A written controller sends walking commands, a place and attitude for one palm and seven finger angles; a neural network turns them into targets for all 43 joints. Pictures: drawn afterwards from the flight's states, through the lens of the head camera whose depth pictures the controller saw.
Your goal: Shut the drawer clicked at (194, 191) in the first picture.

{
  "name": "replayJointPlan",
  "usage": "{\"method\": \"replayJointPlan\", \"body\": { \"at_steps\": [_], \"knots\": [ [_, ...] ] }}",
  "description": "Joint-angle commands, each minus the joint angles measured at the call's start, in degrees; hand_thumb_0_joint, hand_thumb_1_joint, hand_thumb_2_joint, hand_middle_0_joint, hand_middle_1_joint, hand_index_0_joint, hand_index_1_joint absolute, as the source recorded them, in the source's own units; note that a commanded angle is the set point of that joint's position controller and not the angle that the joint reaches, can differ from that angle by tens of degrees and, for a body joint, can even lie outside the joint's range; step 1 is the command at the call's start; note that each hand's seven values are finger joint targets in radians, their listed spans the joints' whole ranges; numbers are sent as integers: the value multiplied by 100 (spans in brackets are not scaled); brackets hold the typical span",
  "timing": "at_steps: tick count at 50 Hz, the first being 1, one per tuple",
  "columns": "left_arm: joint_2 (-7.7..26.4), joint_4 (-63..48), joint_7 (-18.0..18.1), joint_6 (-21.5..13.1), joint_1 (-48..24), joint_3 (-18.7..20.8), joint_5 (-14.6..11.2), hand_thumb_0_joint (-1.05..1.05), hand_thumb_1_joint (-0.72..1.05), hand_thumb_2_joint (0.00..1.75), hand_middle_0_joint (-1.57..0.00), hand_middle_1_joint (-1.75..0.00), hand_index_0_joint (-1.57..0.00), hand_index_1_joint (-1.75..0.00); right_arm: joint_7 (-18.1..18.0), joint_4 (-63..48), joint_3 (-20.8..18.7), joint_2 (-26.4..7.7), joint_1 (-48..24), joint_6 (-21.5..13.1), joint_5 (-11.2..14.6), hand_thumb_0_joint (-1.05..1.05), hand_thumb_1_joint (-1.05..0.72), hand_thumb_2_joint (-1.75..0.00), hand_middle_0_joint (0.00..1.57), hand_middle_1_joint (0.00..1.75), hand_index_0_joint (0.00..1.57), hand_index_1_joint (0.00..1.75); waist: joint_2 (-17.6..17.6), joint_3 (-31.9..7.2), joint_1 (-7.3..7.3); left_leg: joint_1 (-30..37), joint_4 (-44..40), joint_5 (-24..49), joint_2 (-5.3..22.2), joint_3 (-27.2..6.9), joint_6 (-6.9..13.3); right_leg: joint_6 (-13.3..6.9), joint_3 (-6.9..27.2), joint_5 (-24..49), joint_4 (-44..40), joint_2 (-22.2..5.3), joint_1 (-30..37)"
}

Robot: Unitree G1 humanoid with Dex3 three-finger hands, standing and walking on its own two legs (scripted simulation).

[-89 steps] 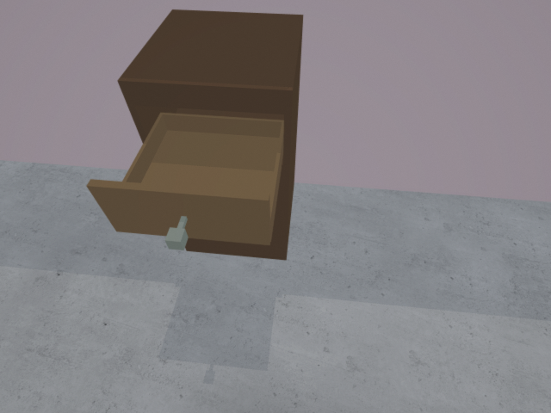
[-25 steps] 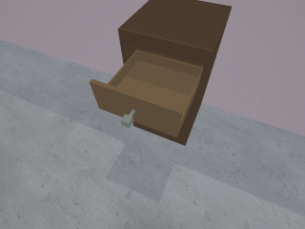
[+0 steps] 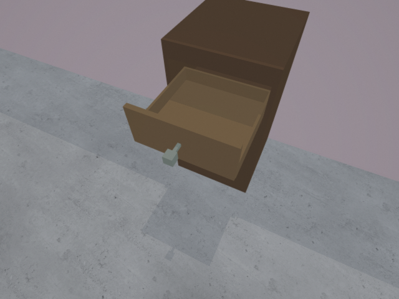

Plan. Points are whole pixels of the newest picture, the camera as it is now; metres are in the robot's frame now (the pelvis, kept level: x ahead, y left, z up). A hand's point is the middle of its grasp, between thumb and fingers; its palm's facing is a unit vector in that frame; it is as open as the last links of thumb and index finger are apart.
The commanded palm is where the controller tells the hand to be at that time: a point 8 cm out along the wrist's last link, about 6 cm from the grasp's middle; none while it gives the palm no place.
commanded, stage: look at it before walking up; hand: left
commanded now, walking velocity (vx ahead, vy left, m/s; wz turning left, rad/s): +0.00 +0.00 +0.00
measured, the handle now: (173, 153) +0.52 +0.11 -0.13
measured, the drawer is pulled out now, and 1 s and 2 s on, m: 0.29 0.29 0.29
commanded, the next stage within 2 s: turn to face it in 0.16 s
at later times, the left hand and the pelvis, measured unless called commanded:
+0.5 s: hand out of the picture +0.02 +0.18 -0.18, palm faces -0.03 -0.97 -0.22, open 7.4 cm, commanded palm none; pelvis +0.00 +0.00 +0.00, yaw -6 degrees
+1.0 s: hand out of the picture +0.08 +0.16 -0.16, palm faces -0.20 -0.95 -0.25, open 7.4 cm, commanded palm none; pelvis -0.01 -0.02 +0.00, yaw -17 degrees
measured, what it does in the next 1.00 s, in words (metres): lifts its left foot, turning right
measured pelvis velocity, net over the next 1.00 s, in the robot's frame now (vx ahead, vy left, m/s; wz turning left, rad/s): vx -0.01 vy -0.02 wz -0.30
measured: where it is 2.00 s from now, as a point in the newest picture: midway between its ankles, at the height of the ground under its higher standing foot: outside the picture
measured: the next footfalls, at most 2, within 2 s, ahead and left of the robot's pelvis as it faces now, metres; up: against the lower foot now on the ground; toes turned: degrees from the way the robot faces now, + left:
left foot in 1.10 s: +0.14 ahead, +0.08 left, +0.00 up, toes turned -16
right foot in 1.32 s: +0.07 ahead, -0.16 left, +0.00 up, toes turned -19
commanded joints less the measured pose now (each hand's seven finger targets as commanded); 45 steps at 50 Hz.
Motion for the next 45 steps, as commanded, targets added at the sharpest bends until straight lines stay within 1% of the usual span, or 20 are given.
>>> {"method": "replayJointPlan", "body": {
  "at_steps": [1,9,13,16,19,21,26,29,30,31,32,33,34,35,36,37,38,39,41,45],
  "knots": [
    [720,-147,45,-128,401,117,-8,0,90,90,-20,-30,-20,-30,-42,-140,-51,-540,396,-113,16,0,-90,-90,20,30,20,30,-80,-206,39,163,-309,1292,360,-105,246,-134,355,1098,-641,-515,-151],
    [683,-33,43,-152,499,96,-14,0,90,90,-20,-30,-20,-30,-69,-118,-33,-567,456,-151,15,0,-90,-90,20,30,20,30,-48,-331,17,288,-370,1423,396,-45,238,-133,384,1359,-681,-500,-41],
    [685,0,44,-156,545,87,-11,0,90,90,-20,-30,-20,-30,-72,-94,-24,-554,472,-148,19,0,-90,-90,20,30,20,30,-93,-199,20,255,-408,1357,401,-22,232,-138,367,1345,-737,-503,-93],
    [715,-36,40,-99,563,154,-3,0,90,90,-20,-30,-20,-30,-109,-124,-75,-574,494,-119,7,0,-90,-90,20,30,20,30,-45,-140,26,336,-161,1392,467,168,207,-191,575,1700,-574,-464,-304],
    [861,-180,0,-26,424,288,3,0,90,90,-20,-30,-20,-30,-147,-219,-165,-712,538,-74,9,0,-90,-90,20,30,20,30,-92,-385,-17,329,56,1303,613,304,204,-239,726,1942,-230,-437,-328],
    [852,-277,-24,20,383,348,18,0,90,90,-20,-30,-20,-30,-171,-321,-227,-803,464,-56,9,0,-90,-90,20,30,20,30,51,-409,-12,362,129,1275,731,316,249,-256,813,1909,7,-348,-546],
    [814,-571,-112,107,204,431,47,0,90,90,-20,-30,-20,-30,-198,-580,-350,-1047,296,-35,-23,0,-90,-90,20,30,20,30,475,-331,12,196,-97,775,1198,-22,525,-206,842,1156,779,7,-1085],
    [713,-718,-177,162,181,458,45,0,90,90,-20,-30,-20,-30,-190,-722,-407,-1198,130,-49,-66,0,-90,-90,20,30,20,30,927,-314,122,-128,-295,935,1651,-248,817,-132,468,-75,1446,163,-1034],
    [701,-729,-197,177,266,464,44,0,90,90,-20,-30,-20,-30,-177,-788,-409,-1217,-11,-49,-79,0,-90,-90,20,30,20,30,931,-316,208,-272,-172,1105,1642,-159,828,-129,405,-267,1313,164,-843],
    [749,-698,-199,158,523,485,52,0,90,90,-20,-30,-20,-30,-170,-889,-430,-1186,-242,-45,-72,0,-90,-90,20,30,20,30,678,-341,377,-479,262,989,1428,80,684,-191,639,352,854,87,-567],
    [1036,-689,-180,126,671,540,96,0,90,90,-20,-30,-20,-30,-162,-994,-420,-1042,-372,-17,-33,0,-90,-90,20,30,20,30,-155,-333,450,-958,1028,138,844,512,345,-324,1396,1186,67,-368,-270],
    [1551,-659,-112,83,781,632,150,0,90,90,-20,-30,-20,-30,-137,-1144,-373,-697,-459,-4,24,0,-90,-90,20,30,20,30,-1669,-380,500,-1829,2269,-1423,-9,1027,-5,-604,2943,2390,-682,-1457,268],
    [1515,-634,-43,98,910,636,84,0,90,90,-20,-30,-20,-30,-149,-1166,-395,-897,-692,50,20,0,-90,-90,20,30,20,30,-1609,-394,639,-2050,3320,-1998,-14,273,5,-791,3257,3495,-678,-1579,366],
    [1353,-672,14,102,724,595,74,0,90,90,-20,-30,-20,-30,-156,-1110,-416,-937,-566,75,23,0,-90,-90,20,30,20,30,-1449,-357,414,-2281,3764,-1723,91,-54,-12,-749,2978,3818,-570,-1398,458],
    [1289,-748,45,122,561,592,60,0,90,90,-20,-30,-20,-30,-155,-1100,-406,-880,-512,70,37,0,-90,-90,20,30,20,30,-1188,-452,348,-2326,3871,-1625,150,25,-23,-863,2825,4069,-404,-1410,571],
    [1230,-831,61,107,452,574,63,0,90,90,-20,-30,-20,-30,-148,-1109,-372,-839,-532,45,41,0,-90,-90,20,30,20,30,-1082,-629,287,-2340,3864,-1483,183,16,-56,-1070,2707,4306,-211,-1287,797],
    [1193,-907,63,84,396,549,65,0,90,90,-20,-30,-20,-30,-127,-1108,-348,-798,-563,37,46,0,-90,-90,20,30,20,30,-867,-829,248,-2224,3686,-1394,175,79,-93,-1152,2531,4311,-173,-1196,929],
    [1190,-948,69,70,385,541,70,0,90,90,-20,-30,-20,-30,-108,-1138,-324,-748,-609,39,49,0,-90,-90,20,30,20,30,-692,-956,253,-2105,3401,-1343,156,153,-114,-1165,2494,4287,-180,-1132,1007],
    [1240,-971,74,62,447,548,86,0,90,90,-20,-30,-20,-30,-79,-1188,-297,-659,-765,34,63,0,-90,-90,20,30,20,30,-653,-1048,306,-1932,2871,-1209,68,274,-124,-1112,2496,4310,-189,-1015,1140],
    [1283,-1022,34,80,463,549,111,0,90,90,-20,-30,-20,-30,-69,-1308,-307,-720,-911,56,81,0,-90,-90,20,30,20,30,-766,-690,304,-1739,2553,-1026,-9,234,-73,-1064,2664,3574,-463,-979,677]
  ]
}}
